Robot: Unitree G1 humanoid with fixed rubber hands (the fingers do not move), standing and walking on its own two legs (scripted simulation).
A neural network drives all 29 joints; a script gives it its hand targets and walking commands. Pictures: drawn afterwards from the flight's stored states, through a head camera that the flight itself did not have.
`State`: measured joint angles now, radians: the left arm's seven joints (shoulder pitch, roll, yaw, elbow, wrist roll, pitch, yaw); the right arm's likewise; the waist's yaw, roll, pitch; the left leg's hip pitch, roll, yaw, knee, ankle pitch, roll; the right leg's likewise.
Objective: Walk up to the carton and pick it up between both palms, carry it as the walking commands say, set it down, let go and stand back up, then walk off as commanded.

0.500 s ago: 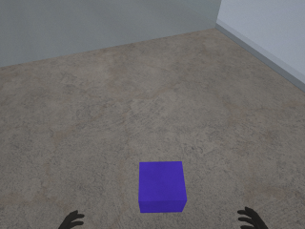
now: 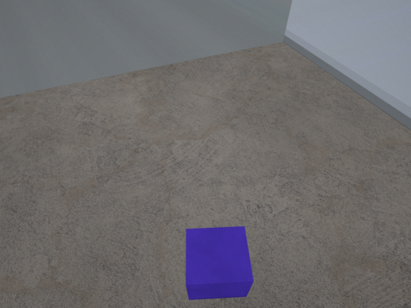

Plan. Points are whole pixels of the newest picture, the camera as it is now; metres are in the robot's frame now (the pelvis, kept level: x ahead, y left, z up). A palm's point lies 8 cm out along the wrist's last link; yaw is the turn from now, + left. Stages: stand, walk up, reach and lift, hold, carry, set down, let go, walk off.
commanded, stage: stand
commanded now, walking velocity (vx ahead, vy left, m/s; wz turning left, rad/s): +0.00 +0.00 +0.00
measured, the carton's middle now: (216, 263) +0.42 -0.03 -0.65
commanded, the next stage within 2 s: walk off in 1.18 s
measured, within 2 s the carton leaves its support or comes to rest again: neither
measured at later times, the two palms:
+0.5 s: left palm out of the picture -0.05 +0.23 -0.14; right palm out of the picture -0.07 -0.23 -0.13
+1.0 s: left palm out of the picture -0.09 +0.22 -0.14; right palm out of the picture -0.11 -0.20 -0.13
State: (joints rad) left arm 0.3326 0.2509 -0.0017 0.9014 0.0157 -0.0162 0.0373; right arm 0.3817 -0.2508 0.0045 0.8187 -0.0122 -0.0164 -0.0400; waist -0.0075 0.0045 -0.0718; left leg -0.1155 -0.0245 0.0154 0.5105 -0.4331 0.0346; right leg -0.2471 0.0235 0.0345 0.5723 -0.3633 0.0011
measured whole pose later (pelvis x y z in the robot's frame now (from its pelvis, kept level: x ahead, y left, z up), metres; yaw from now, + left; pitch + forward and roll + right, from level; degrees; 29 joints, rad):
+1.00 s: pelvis -0.04 +0.01 +0.01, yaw -1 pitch -1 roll +0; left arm 0.35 0.14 -0.04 1.19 0.01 0.02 0.05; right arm 0.43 -0.14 0.05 1.12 -0.02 -0.01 -0.05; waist 0.00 0.00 0.00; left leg -0.08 -0.04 0.04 0.45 -0.35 0.06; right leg -0.20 0.01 0.06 0.48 -0.26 0.02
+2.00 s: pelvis -0.06 +0.14 +0.01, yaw -20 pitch +3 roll -1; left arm 0.22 0.28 0.07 0.91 0.03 0.05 0.04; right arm 0.33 -0.19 -0.01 0.89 -0.05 0.03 -0.05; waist -0.02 -0.02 0.00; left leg -0.19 0.00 0.16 0.46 -0.33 0.08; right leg -0.54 -0.01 -0.06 1.11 -0.45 0.05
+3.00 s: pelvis +0.06 +0.33 +0.00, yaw -56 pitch +1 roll +2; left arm 0.23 0.23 0.04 0.69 0.02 0.03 0.03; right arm 0.32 -0.26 -0.04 0.78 -0.04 0.07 0.00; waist -0.02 0.04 0.04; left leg -0.48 0.04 0.11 1.03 -0.43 -0.08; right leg -0.28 0.00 -0.04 0.58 -0.33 -0.06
